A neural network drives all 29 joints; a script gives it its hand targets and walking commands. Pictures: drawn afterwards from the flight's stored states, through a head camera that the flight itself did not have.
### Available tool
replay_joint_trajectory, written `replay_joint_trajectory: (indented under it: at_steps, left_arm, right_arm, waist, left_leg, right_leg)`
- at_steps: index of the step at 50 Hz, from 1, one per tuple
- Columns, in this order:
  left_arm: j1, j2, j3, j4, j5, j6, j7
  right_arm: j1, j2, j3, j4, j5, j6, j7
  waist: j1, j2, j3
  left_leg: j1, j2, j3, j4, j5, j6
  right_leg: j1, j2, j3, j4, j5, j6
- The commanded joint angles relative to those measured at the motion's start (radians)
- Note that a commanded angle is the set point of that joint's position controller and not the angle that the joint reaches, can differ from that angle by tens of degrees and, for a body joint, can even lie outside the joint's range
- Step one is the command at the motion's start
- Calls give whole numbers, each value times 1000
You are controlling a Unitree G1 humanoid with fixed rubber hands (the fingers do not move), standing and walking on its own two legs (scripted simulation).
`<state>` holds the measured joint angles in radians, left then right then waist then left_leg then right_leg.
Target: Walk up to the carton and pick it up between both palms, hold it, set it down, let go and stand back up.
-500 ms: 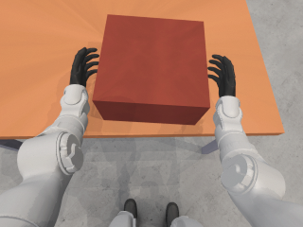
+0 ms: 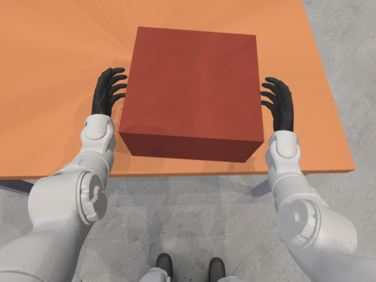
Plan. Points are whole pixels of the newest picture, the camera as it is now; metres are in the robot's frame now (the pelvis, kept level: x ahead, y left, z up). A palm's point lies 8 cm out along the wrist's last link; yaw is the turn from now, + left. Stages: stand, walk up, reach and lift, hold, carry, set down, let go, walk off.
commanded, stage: reach and lift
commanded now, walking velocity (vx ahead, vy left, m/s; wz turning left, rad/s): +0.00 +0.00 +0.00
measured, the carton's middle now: (192, 96) +0.52 +0.00 -0.05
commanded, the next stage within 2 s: none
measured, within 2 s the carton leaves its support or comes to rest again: leaves its support in 0.92 s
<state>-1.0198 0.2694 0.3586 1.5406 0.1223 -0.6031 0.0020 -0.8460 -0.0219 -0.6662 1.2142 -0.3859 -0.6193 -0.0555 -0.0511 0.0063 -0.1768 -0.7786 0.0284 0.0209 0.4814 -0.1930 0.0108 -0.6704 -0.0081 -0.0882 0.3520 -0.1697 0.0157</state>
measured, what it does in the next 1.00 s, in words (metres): stands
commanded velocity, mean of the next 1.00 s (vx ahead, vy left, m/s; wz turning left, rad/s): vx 0.00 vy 0.00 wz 0.00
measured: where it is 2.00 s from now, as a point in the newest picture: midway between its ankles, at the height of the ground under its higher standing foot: outside the picture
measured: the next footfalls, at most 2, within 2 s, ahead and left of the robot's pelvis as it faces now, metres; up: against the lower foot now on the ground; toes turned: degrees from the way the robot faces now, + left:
none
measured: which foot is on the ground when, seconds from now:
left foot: down 0.00-1.00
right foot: down 0.00-1.00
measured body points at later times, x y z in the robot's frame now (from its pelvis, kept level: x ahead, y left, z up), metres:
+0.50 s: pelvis -0.01 -0.01 +0.00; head +0.14 +0.01 +0.42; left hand +0.45 +0.19 +0.01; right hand +0.43 -0.19 +0.01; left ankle -0.01 +0.10 -0.73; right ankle -0.04 -0.13 -0.73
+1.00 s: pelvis -0.03 +0.00 +0.00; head +0.09 +0.01 +0.43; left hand +0.43 +0.19 +0.02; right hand +0.40 -0.19 +0.02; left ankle -0.01 +0.10 -0.73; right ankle -0.04 -0.13 -0.73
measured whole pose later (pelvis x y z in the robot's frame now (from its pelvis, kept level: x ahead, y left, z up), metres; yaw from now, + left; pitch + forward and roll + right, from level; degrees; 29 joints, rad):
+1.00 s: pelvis -0.03 +0.00 +0.00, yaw +0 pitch +26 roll -3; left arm -1.02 0.25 0.10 1.67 -0.12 -0.61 0.03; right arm -0.82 -0.08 -0.45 1.32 -0.21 -0.57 -0.09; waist -0.03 0.02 -0.24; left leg -0.80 0.03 0.02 0.52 -0.18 0.01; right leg -0.71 -0.01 -0.08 0.43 -0.17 0.01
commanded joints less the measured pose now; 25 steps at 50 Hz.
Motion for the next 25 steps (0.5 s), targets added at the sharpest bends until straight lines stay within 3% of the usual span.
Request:
replay_joint_trajectory:
  at_steps: [1, 9, 10, 11, 14, 22, 25]
  left_arm:
    - [-412, -547, -182, -6, 111, -53, -136]
    - [-455, -539, -233, -5, 55, -85, -146]
    - [-461, -548, -244, -26, 49, -86, -147]
    - [-480, -538, -244, -16, 50, -87, -149]
    - [-486, -545, -252, -35, 40, -90, -145]
    - [-480, -567, -280, -45, 16, -105, -143]
    - [-496, -563, -276, -32, 16, -117, -144]
  right_arm:
    - [-373, 444, 319, 113, -102, -27, 166]
    - [-403, 435, 369, 120, -70, -40, 157]
    - [-406, 438, 377, 115, -59, -39, 156]
    - [-418, 445, 377, 119, -57, -39, 155]
    - [-415, 453, 390, 112, -44, -40, 157]
    - [-434, 463, 431, 111, -33, -61, 154]
    - [-436, 448, 428, 134, -39, -70, 151]
  waist:
    - [-18, 94, -614]
    - [-13, 83, -661]
    - [0, 95, -674]
    - [-11, 97, -675]
    - [0, 114, -701]
    - [18, 86, -763]
    - [7, 81, -746]
  left_leg:
    - [583, 10, 24, 110, 718, -114]
    - [519, 3, 30, 95, 670, -104]
    - [517, 1, 33, 99, 672, -109]
    - [500, -2, 28, 96, 646, -104]
    - [503, -4, 32, 102, 668, -113]
    - [477, -6, 27, 104, 670, -104]
    - [447, -7, 24, 94, 622, -102]
  right_leg:
    - [162, 38, -26, 42, 440, -9]
    - [223, 34, -6, 70, 496, -4]
    - [234, 35, -5, 78, 508, -6]
    - [241, 31, 1, 77, 517, -5]
    - [243, 34, -5, 88, 520, -4]
    - [260, 40, 1, 100, 545, 1]
    - [275, 37, 2, 98, 536, -3]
